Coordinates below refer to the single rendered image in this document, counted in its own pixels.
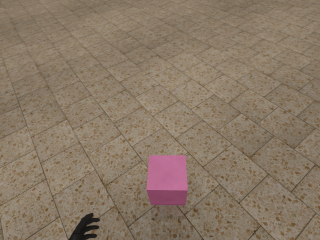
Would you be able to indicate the carton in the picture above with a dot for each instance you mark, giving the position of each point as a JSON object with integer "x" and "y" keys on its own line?
{"x": 167, "y": 180}

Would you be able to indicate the left robot hand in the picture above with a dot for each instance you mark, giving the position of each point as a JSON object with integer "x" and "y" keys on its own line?
{"x": 82, "y": 228}

